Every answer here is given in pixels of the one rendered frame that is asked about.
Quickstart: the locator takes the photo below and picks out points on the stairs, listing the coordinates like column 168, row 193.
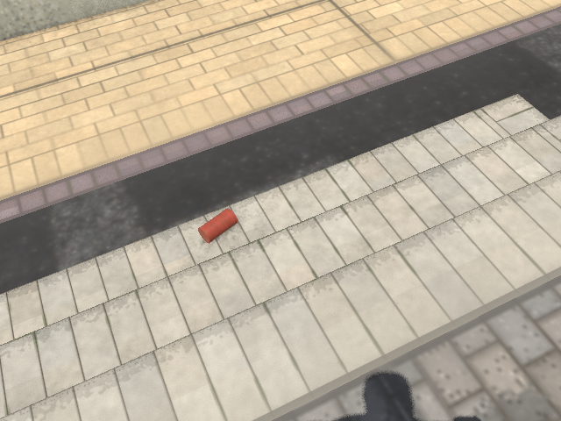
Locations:
column 72, row 325

